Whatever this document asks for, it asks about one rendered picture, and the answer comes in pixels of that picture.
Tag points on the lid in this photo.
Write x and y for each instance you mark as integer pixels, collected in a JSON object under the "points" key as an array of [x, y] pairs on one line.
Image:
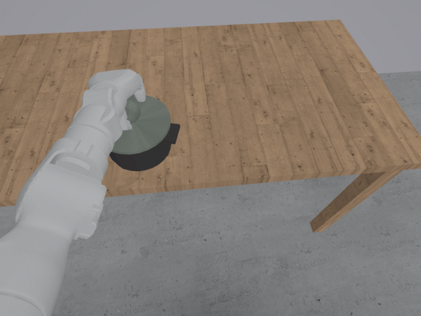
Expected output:
{"points": [[147, 131]]}

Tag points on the left robot upper arm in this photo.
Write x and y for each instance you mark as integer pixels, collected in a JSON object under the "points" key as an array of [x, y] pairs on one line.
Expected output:
{"points": [[63, 206]]}

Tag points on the left robot forearm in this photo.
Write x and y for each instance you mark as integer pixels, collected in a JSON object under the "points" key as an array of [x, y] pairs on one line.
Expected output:
{"points": [[89, 139]]}

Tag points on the table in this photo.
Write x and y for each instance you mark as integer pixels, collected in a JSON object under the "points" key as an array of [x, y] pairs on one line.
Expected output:
{"points": [[256, 103]]}

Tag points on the knob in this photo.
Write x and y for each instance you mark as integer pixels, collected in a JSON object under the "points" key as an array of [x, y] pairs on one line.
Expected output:
{"points": [[132, 110]]}

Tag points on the left robot hand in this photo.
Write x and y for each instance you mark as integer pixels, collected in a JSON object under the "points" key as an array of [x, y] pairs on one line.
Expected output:
{"points": [[129, 81]]}

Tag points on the pot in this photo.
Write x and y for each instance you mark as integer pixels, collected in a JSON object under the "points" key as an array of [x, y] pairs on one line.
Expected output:
{"points": [[150, 158]]}

